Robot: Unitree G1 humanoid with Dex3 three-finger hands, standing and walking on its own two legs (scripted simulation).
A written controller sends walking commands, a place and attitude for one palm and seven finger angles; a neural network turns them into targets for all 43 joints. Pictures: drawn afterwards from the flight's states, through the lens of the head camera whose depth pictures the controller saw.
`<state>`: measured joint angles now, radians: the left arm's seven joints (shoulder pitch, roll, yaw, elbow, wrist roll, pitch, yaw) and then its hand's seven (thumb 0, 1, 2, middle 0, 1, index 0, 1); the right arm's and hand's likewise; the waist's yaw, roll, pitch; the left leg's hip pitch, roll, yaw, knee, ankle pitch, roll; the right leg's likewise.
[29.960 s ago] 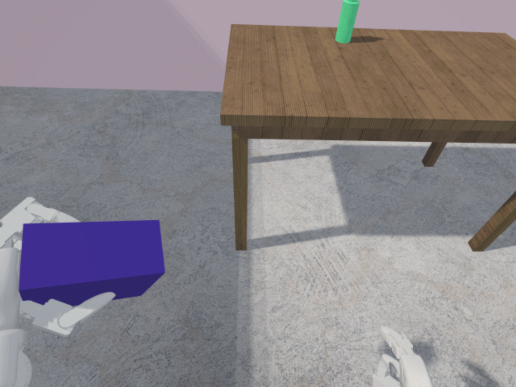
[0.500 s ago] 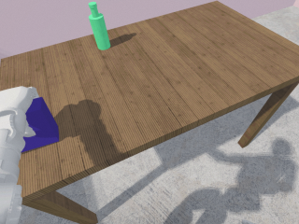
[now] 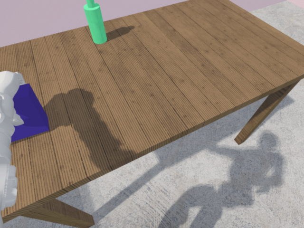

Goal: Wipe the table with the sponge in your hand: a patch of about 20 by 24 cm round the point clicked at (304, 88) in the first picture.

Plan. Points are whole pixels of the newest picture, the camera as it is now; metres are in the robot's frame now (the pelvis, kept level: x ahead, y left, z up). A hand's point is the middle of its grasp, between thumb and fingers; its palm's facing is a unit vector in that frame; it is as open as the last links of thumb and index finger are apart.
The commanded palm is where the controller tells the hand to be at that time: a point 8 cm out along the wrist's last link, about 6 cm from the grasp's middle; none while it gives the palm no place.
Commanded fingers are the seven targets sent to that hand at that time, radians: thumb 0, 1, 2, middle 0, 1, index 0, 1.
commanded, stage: wipe forward along the first lane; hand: left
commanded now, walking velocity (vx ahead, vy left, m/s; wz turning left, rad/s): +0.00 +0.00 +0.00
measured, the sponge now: (18, 120) +0.39 +0.39 +0.03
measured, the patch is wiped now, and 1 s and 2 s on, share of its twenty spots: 0.00 0.00 0.15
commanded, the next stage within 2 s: slide across to the middle lane in 0.08 s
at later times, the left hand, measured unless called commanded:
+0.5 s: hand (23, 92) +0.44 +0.37 +0.09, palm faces -0.06 -0.01 -1.00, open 10.5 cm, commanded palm +0.43 +0.35 +0.15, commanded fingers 0.00 0.10 1.30 -1.20 -1.60 -1.20 -1.60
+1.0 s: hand (44, 89) +0.45 +0.31 +0.09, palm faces -0.08 +0.01 -1.00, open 10.6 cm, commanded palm +0.44 +0.30 +0.14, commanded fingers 0.00 0.10 1.30 -1.20 -1.60 -1.20 -1.60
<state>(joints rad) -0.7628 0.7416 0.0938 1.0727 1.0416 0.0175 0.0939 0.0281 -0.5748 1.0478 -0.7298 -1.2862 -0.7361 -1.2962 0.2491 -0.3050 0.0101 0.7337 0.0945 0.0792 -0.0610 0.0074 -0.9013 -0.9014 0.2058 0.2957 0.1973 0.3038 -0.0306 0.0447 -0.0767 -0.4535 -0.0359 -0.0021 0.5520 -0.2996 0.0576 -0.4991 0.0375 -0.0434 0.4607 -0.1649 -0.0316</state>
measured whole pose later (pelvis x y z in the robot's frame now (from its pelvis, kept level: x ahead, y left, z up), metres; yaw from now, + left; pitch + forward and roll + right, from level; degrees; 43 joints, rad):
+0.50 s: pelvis +0.04 +0.03 +0.00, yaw +1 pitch +11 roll -2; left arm -0.70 0.61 -0.02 0.89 0.97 0.09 0.11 0.01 -0.56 1.05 -0.70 -1.32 -0.71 -1.32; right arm 0.27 -0.28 -0.02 0.78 0.08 0.09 -0.03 0.01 -0.90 -0.90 0.21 0.30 0.20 0.30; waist 0.01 0.07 -0.09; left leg -0.37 -0.06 -0.02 0.50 -0.32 0.08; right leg -0.41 0.01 -0.05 0.41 -0.20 0.00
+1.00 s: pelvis +0.03 +0.01 +0.01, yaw +2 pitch +10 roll -2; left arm -0.76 0.51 -0.10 0.89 1.00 0.23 0.10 0.00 -0.55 1.05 -0.69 -1.33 -0.70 -1.33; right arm 0.19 -0.28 0.01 0.75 0.07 0.10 -0.04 0.01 -0.90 -0.90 0.21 0.30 0.20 0.30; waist 0.01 0.07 -0.08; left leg -0.33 -0.05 -0.03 0.47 -0.31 0.06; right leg -0.38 0.02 -0.06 0.41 -0.20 -0.02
